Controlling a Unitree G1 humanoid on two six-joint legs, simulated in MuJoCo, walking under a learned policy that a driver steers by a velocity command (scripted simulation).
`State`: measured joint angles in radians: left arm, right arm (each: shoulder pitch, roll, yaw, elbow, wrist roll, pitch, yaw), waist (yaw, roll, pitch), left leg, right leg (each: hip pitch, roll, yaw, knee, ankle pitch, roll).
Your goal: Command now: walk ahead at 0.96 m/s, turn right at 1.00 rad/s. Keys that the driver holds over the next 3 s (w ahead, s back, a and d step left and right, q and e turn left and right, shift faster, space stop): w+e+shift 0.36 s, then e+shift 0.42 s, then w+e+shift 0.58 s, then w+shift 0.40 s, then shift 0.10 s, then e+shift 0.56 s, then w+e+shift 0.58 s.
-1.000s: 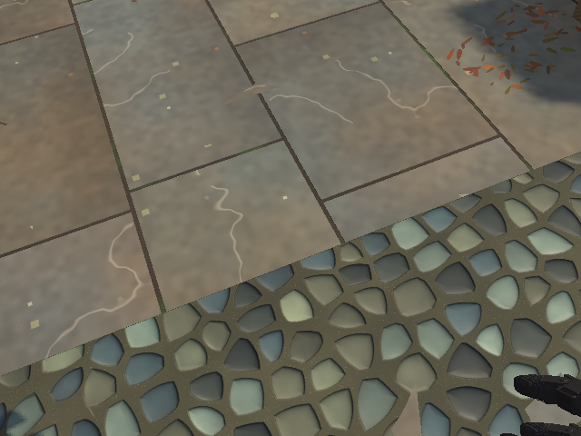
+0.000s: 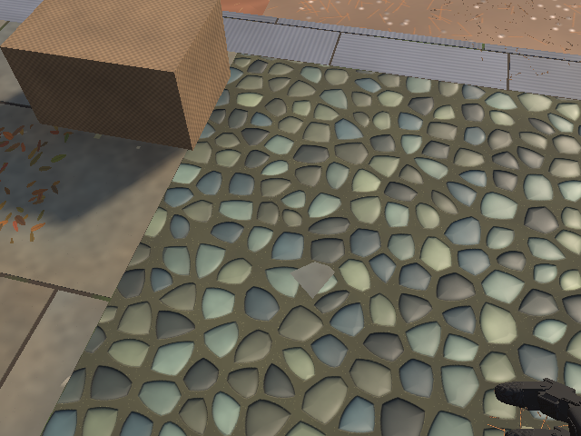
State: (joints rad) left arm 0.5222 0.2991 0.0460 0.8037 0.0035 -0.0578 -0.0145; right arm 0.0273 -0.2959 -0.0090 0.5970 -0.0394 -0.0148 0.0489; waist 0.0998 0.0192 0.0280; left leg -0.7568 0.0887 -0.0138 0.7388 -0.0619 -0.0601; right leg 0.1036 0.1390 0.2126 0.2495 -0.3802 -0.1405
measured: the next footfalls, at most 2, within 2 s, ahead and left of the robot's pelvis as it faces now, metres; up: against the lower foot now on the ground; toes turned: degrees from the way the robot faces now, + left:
left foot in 0.10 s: +0.32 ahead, +0.13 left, +0.00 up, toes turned -8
right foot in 0.52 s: +0.66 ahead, -0.20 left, +0.00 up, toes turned -32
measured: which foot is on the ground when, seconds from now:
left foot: up 0.00-0.08, down 0.10-0.52, up 0.54-0.96, down 0.98-1.00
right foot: down 0.00-0.08, up 0.10-0.50, down 0.52-0.98, up 1.00-1.00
